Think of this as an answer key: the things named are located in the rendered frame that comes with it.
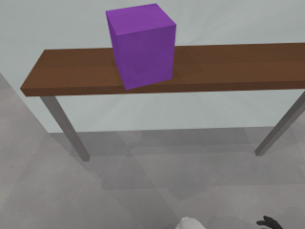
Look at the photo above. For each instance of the table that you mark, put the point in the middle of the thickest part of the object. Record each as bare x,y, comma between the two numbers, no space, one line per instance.
196,69

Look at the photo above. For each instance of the robot right hand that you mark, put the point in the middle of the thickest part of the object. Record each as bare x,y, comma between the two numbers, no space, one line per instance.
269,222

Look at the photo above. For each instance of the carton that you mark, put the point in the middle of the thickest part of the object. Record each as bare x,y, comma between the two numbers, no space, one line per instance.
143,40

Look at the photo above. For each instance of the robot right thigh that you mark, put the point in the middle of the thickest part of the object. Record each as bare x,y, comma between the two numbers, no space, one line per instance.
189,223

